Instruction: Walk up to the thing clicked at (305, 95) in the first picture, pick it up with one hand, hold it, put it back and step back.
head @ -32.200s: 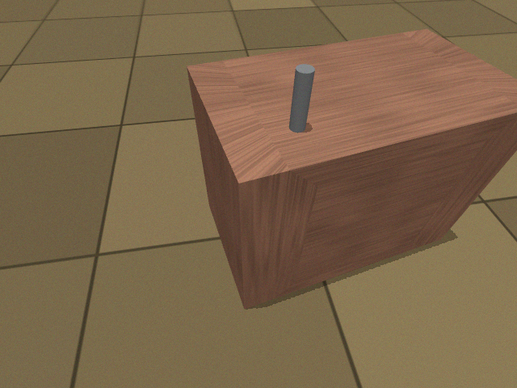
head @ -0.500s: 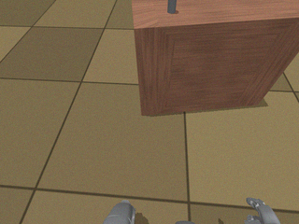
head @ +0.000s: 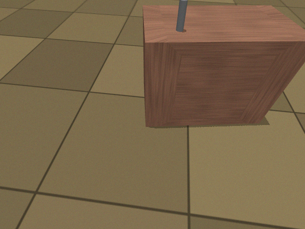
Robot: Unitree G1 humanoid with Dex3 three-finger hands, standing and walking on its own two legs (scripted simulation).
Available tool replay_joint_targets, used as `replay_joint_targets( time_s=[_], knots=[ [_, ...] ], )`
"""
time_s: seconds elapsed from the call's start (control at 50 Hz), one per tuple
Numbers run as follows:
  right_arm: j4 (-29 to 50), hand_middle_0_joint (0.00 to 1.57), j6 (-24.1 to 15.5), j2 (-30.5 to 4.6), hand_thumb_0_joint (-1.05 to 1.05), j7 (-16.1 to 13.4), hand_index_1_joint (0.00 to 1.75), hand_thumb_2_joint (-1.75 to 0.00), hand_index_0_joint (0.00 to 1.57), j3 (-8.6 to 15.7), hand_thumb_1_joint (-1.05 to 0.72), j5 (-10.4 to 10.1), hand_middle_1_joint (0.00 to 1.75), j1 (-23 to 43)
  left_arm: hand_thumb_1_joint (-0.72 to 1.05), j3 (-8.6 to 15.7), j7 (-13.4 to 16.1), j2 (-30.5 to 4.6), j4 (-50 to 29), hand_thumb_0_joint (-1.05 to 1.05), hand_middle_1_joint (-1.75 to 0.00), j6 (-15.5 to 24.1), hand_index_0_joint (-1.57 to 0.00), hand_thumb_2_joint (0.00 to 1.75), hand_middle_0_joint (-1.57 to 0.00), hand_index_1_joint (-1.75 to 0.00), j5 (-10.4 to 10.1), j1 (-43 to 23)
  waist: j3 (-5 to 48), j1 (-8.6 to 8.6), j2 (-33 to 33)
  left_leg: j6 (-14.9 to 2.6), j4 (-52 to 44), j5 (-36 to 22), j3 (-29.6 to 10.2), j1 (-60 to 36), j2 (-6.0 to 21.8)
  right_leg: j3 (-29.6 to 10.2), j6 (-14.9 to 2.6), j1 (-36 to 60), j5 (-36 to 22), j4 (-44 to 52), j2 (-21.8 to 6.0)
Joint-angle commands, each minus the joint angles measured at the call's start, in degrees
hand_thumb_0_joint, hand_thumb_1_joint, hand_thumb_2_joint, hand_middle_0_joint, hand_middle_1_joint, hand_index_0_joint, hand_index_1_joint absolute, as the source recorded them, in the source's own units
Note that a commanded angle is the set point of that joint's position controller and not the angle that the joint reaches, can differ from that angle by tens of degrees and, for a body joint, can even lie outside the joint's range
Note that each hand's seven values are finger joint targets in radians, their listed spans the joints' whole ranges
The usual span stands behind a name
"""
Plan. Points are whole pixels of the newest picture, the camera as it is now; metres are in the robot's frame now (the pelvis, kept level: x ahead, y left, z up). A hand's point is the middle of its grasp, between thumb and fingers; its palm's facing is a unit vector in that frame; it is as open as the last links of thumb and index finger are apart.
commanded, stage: step back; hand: right
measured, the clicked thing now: (181, 15) +1.16 -0.19 +0.07
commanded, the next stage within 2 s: stand in 0.62 s
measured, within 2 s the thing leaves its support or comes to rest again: neither
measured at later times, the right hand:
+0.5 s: hand (228, 226) +0.16 -0.22 -0.14, palm faces -0.04 +0.94 -0.33, open 7.4 cm
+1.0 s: hand out of the picture +0.14 -0.23 -0.13, palm faces +0.01 +0.94 -0.33, open 7.4 cm
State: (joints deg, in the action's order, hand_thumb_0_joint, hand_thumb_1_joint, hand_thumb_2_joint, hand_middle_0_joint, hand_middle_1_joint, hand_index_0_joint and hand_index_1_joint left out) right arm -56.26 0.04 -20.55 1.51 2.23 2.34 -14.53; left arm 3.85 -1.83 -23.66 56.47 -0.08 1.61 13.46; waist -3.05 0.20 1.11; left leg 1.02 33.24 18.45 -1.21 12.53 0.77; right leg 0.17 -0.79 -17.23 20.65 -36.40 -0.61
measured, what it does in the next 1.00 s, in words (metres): shifts its weight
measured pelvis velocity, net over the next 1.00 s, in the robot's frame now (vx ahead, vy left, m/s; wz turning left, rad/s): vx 0.05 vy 0.02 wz -0.01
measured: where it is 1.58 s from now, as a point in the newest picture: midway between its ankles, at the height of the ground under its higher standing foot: outside the picture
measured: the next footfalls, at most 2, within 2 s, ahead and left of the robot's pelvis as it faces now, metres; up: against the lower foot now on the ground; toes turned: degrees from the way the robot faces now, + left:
none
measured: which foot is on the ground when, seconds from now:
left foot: down 0.00-1.00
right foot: down 0.00-1.00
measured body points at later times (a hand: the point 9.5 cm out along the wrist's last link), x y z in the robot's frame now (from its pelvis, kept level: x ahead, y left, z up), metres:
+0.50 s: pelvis +0.05 +0.02 +0.01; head +0.07 +0.03 +0.46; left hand +0.13 +0.33 -0.12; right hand +0.16 -0.27 -0.12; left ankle +0.06 +0.15 -0.73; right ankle +0.04 -0.11 -0.73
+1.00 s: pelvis +0.05 +0.02 +0.02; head +0.07 +0.02 +0.47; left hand +0.15 +0.32 -0.11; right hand +0.14 -0.28 -0.11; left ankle +0.06 +0.15 -0.73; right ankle +0.04 -0.11 -0.73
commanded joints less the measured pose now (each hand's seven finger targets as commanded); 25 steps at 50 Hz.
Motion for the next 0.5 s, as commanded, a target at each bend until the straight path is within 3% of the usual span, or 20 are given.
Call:
replay_joint_targets(
  time_s=[0.0, 0.02, 0.04, 0.06, 0.08, 0.12, 0.16, 0.2, 0.22, 0.24, 0.26, 0.28, 0.3, 0.34, 0.38, 0.42, 0.48],
  knots=[
    [6.62, 0.2, -0.97, -9.08, 0.0, -1.33, 0.3, -0.9, 0.2, 2.04, -0.9, -0.68, 0.3, 5.62, 0.9, 3.83, 2.06, -13.35, -2.99, 0.0, -0.3, 3.21, -0.2, 0.9, -0.2, -0.3, 1.05, 2.74, 1.01, -4.21, 4.81, -2.71, 7.61, 12.83, -3.12, 22.54, 0.16, -20.87, -4.96, 17.45, 8.62, 18.41, -8.81],
    [6.22, 0.2, -0.86, -10.59, 0.0, -1.84, 0.3, -0.9, 0.2, 2.58, -0.9, -0.39, 0.3, 5.57, 0.9, 4.65, 2.0, -17.38, -3.05, 0.0, -0.3, 3.53, -0.2, 0.9, -0.2, -0.3, 0.89, 2.46, -0.18, -4.53, 8.49, -1.77, 16.88, 15.39, -2.0, 21.55, -2.03, -32.97, -10.56, 11.21, 21.62, 24.24, -18.97],
    [5.07, 0.2, -1.01, -12.79, 0.0, -2.12, 0.3, -0.9, 0.2, 3.44, -0.9, -0.23, 0.3, 3.53, 0.9, 4.66, 2.03, -17.35, -4.82, 0.0, -0.3, 3.75, -0.2, 0.9, -0.2, -0.3, 0.72, -0.68, -2.11, -3.25, 4.44, -1.37, 19.1, 14.37, -6.21, 18.4, -0.12, -34.99, -13.53, 6.26, 18.28, 22.6, -21.58],
    [4.6, 0.2, -1.23, -13.04, 0.0, -1.95, 0.3, -0.9, 0.2, 3.53, -0.9, -0.48, 0.3, 3.14, 0.9, 4.22, 2.15, -15.46, -5.12, 0.0, -0.3, 3.91, -0.2, 0.9, -0.2, -0.3, 0.3, -1.74, -3.45, -2.68, 1.32, -1.9, 20.16, 12.0, -6.67, 18.39, 0.64, -30.49, -13.07, 5.55, 13.2, 21.62, -19.75],
    [4.03, 0.2, -1.35, -12.3, 0.0, -1.96, 0.3, -0.9, 0.2, 3.49, -0.9, -0.59, 0.3, 3.19, 0.9, 3.72, 2.36, -14.41, -5.24, 0.0, -0.3, 4.07, -0.2, 0.9, -0.2, -0.3, 0.33, -2.61, -3.22, -2.27, 1.45, -2.01, 18.92, 10.27, -6.77, 17.9, 1.37, -26.27, -11.33, 5.72, 8.65, 20.74, -17.61],
    [2.97, 0.2, -1.65, -11.66, 0.0, -1.67, 0.3, -0.9, 0.2, 3.3, -0.9, -0.58, 0.3, 1.16, 0.9, 3.46, 2.26, -13.9, -5.41, 0.0, -0.3, 4.13, -0.2, 0.9, -0.2, -0.3, 0.59, -4.68, -0.57, -1.28, 5.81, -1.62, 13.74, 8.29, -3.51, 12.67, 2.38, -19.68, -10.18, 3.84, 0.83, 18.43, -15.64],
    [2.64, 0.2, -1.9, -10.43, 0.0, -1.36, 0.3, -0.9, 0.2, 3.07, -0.9, -0.44, 0.3, 1.5, 0.9, 2.68, 2.04, -12.52, -5.27, 0.0, -0.3, 3.9, -0.2, 0.9, -0.2, -0.3, 0.21, -4.43, 1.32, -1.48, 7.19, -1.46, 6.64, 7.16, 0.49, 7.86, 1.09, -13.68, -8.7, 3.85, -10.27, 15.23, -12.84],
    [1.8, 0.2, -2.09, -9.63, 0.0, -1.48, 0.3, -0.9, 0.2, 3.13, -0.9, -0.35, 0.3, 1.02, 0.9, 1.88, 1.9, -12.33, -5.74, 0.0, -0.3, 3.31, -0.2, 0.9, -0.2, -0.3, -0.31, -6.64, 2.14, 0.13, 7.8, -1.16, -2.42, -0.73, 3.33, 0.17, -0.22, -9.76, -7.25, -0.35, -14.32, 11.27, -10.92],
    [1.19, 0.2, -2.31, -9.73, 0.0, -1.8, 0.3, -0.9, 0.2, 3.18, -0.9, -0.33, 0.3, 0.91, 0.9, 1.16, 1.89, -10.83, -5.73, 0.0, -0.3, 2.93, -0.2, 0.9, -0.2, -0.3, -0.5, -6.48, 2.77, 0.8, 6.04, -1.48, -7.32, -5.95, 2.57, -3.43, -0.46, -8.21, -5.61, -1.71, -18.65, 7.92, -9.55],
    [1.23, 0.2, -2.47, -11.45, 0.0, -2.09, 0.3, -0.9, 0.2, 3.67, -0.9, -0.13, 0.3, 1.11, 0.9, 0.27, 1.88, -8.88, -5.99, 0.0, -0.3, 2.73, -0.2, 0.9, -0.2, -0.3, -0.71, -5.89, 4.33, 0.99, 2.35, -2.78, -8.56, -9.92, -2.22, -7.03, 2.73, -6.77, -3.63, -4.14, -19.34, 4.97, -7.88],
    [1.83, 0.2, -2.83, -13.6, 0.0, -2.34, 0.3, -0.9, 0.2, 3.65, -0.9, -0.07, 0.3, 3.03, 0.9, -0.39, 1.91, -6.75, -5.92, 0.0, -0.3, 2.4, -0.2, 0.9, -0.2, -0.3, -1.39, -4.87, 6.01, -0.19, -4.74, -5.41, -12.3, -9.97, -13.15, -6.05, 11.04, -4.58, -0.93, -4.55, -13.29, 1.42, -3.62],
    [2.53, 0.2, -2.77, -15.82, 0.0, -2.11, 0.3, -0.9, 0.2, 3.52, -0.9, -0.72, 0.3, 7.07, 0.9, -0.06, 2.13, -7.54, -4.73, 0.0, -0.3, 1.97, -0.2, 0.9, -0.2, -0.3, -2.0, -4.39, 5.86, -1.87, -6.45, -9.73, -13.07, -6.02, -16.25, 0.04, 15.61, -0.99, -0.04, 0.17, 0.64, 0.32, -0.18],
    [2.21, 0.2, -2.55, -15.54, 0.0, -1.8, 0.3, -0.9, 0.2, 3.38, -0.9, -0.83, 0.3, 8.81, 0.9, 0.12, 2.3, -8.19, -3.47, 0.0, -0.3, 1.93, -0.2, 0.9, -0.2, -0.3, -1.5, -4.21, 4.65, -2.2, -6.06, -10.27, -12.45, -5.4, -14.58, 3.45, 15.45, -1.45, -0.33, 4.47, 2.54, 2.31, -0.66],
    [1.67, 0.2, -2.15, -13.02, 0.0, -1.75, 0.3, -0.9, 0.2, 2.23, -0.9, -0.88, 0.3, 11.28, 0.9, -0.05, 2.32, -8.27, -2.14, 0.0, -0.3, 2.45, -0.2, 0.9, -0.2, -0.3, -1.11, -4.17, 3.74, -2.82, -6.15, -5.97, -10.54, -8.81, -8.34, 3.92, 10.4, -3.92, -1.13, 7.19, -6.44, 8.46, -2.3],
    [1.13, 0.2, -2.24, -12.23, 0.0, -1.93, 0.3, -0.9, 0.2, 1.86, -0.9, -1.15, 0.3, 11.27, 0.9, 0.39, 2.38, -10.14, -1.22, 0.0, -0.3, 2.89, -0.2, 0.9, -0.2, -0.3, -1.21, -4.16, 5.11, -2.06, -5.8, -3.54, -7.5, -15.37, -4.26, 2.18, 7.36, -6.08, -1.56, 9.23, -17.58, 9.49, -4.62],
    [0.04, 0.2, -2.15, -11.64, 0.0, -1.98, 0.3, -0.9, 0.2, 1.64, -0.9, -1.38, 0.3, 10.63, 0.9, 0.33, 2.53, -10.52, -0.86, 0.0, -0.3, 2.97, -0.2, 0.9, -0.2, -0.3, -1.46, -5.53, 6.3, -1.3, -4.31, -3.08, -6.56, -21.02, -2.86, -1.71, 6.44, -7.2, -1.77, 8.5, -22.7, 9.82, -5.85],
    [-1.05, 0.2, -1.92, -11.52, 0.0, -1.99, 0.3, -0.9, 0.2, 1.72, -0.9, -1.51, 0.3, 11.51, 0.9, 0.09, 2.72, -9.83, -0.41, 0.0, -0.3, 2.73, -0.2, 0.9, -0.2, -0.3, -1.34, -7.53, 7.59, -1.03, -2.96, -3.56, -7.58, -23.79, -2.63, -3.73, 7.39, -6.02, -1.32, 9.17, -23.68, 10.85, -5.41]
  ],
)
